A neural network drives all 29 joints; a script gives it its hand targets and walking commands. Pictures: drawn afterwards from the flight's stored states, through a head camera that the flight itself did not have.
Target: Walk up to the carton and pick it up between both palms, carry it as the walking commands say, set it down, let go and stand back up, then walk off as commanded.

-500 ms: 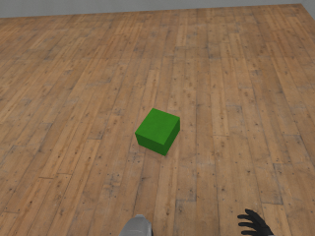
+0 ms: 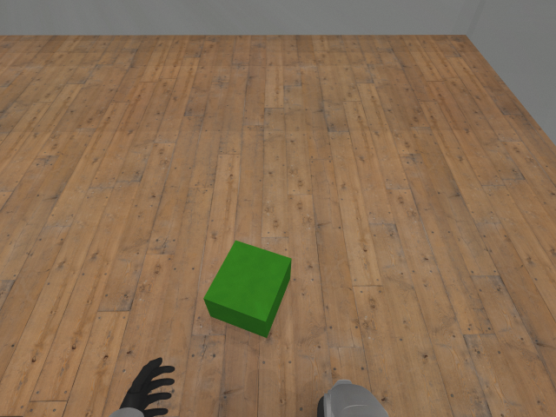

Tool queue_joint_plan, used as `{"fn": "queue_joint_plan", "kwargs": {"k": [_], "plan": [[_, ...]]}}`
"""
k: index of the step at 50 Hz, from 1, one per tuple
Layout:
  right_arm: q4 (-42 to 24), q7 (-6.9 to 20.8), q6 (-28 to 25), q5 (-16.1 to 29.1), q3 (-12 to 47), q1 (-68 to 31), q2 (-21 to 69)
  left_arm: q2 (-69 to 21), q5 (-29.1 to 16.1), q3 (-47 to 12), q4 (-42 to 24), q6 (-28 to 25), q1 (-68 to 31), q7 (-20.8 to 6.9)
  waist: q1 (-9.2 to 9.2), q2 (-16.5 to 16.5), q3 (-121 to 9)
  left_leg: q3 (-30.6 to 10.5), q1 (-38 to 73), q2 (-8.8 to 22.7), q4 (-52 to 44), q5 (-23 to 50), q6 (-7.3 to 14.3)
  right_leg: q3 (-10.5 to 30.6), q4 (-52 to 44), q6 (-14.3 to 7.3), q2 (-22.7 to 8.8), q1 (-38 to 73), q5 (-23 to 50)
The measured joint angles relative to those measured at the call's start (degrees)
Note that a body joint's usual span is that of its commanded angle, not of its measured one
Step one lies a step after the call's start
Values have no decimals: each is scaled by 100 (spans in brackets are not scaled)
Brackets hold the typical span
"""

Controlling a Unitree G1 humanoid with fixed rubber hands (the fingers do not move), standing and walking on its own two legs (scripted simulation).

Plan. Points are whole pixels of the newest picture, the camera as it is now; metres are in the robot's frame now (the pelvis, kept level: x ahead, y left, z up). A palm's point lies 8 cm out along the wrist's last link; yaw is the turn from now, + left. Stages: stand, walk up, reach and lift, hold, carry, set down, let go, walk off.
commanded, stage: walk up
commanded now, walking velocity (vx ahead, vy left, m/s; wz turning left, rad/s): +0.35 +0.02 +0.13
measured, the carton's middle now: (250, 287) +0.66 +0.06 -0.70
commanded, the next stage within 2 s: none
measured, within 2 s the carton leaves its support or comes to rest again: neither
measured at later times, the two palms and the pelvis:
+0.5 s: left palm out of the picture +0.09 +0.26 -0.12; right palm (411, 353) +0.22 -0.23 -0.14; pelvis +0.14 +0.01 +0.00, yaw +2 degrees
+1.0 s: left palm (117, 404) +0.19 +0.27 -0.14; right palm (390, 368) +0.20 -0.19 -0.15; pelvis +0.17 +0.04 +0.00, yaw +1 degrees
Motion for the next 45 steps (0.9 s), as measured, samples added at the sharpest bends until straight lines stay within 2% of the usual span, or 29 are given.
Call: {"fn": "queue_joint_plan", "kwargs": {"k": [4, 6, 7, 10, 13, 18, 24, 28, 30, 33, 37, 40, 44, 45], "plan": [[139, -56, 95, 5, 0, 133, 81, -82, -27, -34, -12, -105, -151, 85, -107, 52, -39, -66, 172, 3, 322, -497, -149, -157, -947, -99, 164, 614, 5], [197, -90, 138, 37, 37, 103, 83, -125, 28, -15, 80, -222, -115, 154, -72, 143, -49, -119, -139, 83, 1226, -930, -174, -243, -1089, -496, 251, 814, 156], [188, -111, 189, 65, 51, -6, 74, -151, 52, -16, 133, -253, -54, 198, -60, 212, -12, -245, -514, 84, 2078, -1158, -159, -270, -918, -592, 260, 770, 0], [115, -127, 321, 57, 27, -321, 11, -179, -1, -38, 349, -231, 368, 282, 45, 356, 68, -438, -1500, 46, 4081, -1211, -169, -287, -938, -564, 219, 986, -270], [47, -48, 451, -30, 4, -608, -57, -176, -12, 17, 576, -194, 850, 298, 252, 434, 90, -403, -2103, 218, 4612, -725, -190, -255, -1249, -491, 192, 1311, -237], [-43, 79, 622, -70, 36, -1022, -120, -159, 34, 59, 793, -209, 1546, 290, 547, 385, 6, -374, -2600, 392, 4110, -164, -262, -173, -1602, -414, 80, 1638, -221], [-169, 169, 624, -21, 117, -1427, -101, -150, 99, 98, 966, -147, 1984, 298, 739, 275, -124, -223, -2395, 405, 2591, -7, -370, -169, -1877, -226, -18, 1913, -256], [-261, 85, 374, 22, 136, -1559, -56, -106, 58, 76, 1060, -95, 2047, 280, 726, 265, -204, -14, -1691, 395, 1248, 309, -390, -255, -1503, -88, 53, 1906, -586], [-229, -28, 257, 42, 96, -1553, 42, -79, -1, 26, 1100, -42, 1952, 319, 704, 124, -175, 12, -1585, 330, 1224, 433, -226, -150, -1007, -49, 31, 1781, -1059], [-231, -141, 240, 87, 146, -1514, 205, -80, -89, -12, 992, 114, 1683, 396, 679, -57, -103, 53, -1471, 285, 1163, 266, -21, 217, -206, -77, 241, 1462, -1838], [-188, -228, 309, 80, 203, -1502, 313, -130, -66, -28, 858, 258, 1373, 393, 546, -131, -87, 75, -1349, 240, 903, 383, 48, 319, 409, -81, 396, 1187, -1812], [-129, -255, 361, 61, 175, -1477, 345, -174, -65, -44, 811, 310, 1209, 405, 487, -136, -116, 119, -1324, 165, 845, 407, 58, 322, 139, -107, 396, 1285, -1658], [-31, -242, 443, 66, 90, -1408, 348, -221, -87, -64, 798, 216, 1115, 444, 497, -130, -154, 225, -1379, 61, 1028, 308, 31, 213, -1147, -169, 331, 1795, -847], [-6, -230, 464, 73, 72, -1385, 320, -274, -84, -66, 844, 178, 1088, 451, 499, -34, -134, 209, -1370, 98, 1081, 275, 15, 177, -1230, -212, 364, 1856, -750]]}}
